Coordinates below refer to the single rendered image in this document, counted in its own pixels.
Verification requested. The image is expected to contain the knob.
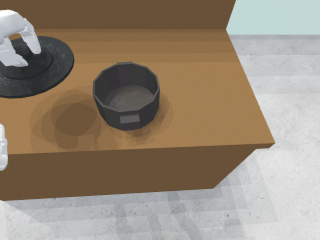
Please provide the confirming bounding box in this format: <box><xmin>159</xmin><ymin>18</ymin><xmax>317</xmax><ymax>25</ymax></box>
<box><xmin>13</xmin><ymin>45</ymin><xmax>34</xmax><ymax>62</ymax></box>

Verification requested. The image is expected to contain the table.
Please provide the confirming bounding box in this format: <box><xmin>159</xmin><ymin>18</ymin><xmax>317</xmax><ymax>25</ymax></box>
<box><xmin>0</xmin><ymin>0</ymin><xmax>275</xmax><ymax>201</ymax></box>

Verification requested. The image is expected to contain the robot left hand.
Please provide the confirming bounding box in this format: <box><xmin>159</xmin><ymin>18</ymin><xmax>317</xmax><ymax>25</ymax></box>
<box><xmin>0</xmin><ymin>10</ymin><xmax>41</xmax><ymax>67</ymax></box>

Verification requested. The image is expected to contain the pot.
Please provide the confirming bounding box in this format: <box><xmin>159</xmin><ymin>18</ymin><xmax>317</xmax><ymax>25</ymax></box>
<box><xmin>92</xmin><ymin>61</ymin><xmax>160</xmax><ymax>131</ymax></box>

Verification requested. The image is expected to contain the lid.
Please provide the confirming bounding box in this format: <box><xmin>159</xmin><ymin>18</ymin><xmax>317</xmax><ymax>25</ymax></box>
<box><xmin>0</xmin><ymin>36</ymin><xmax>75</xmax><ymax>99</ymax></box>

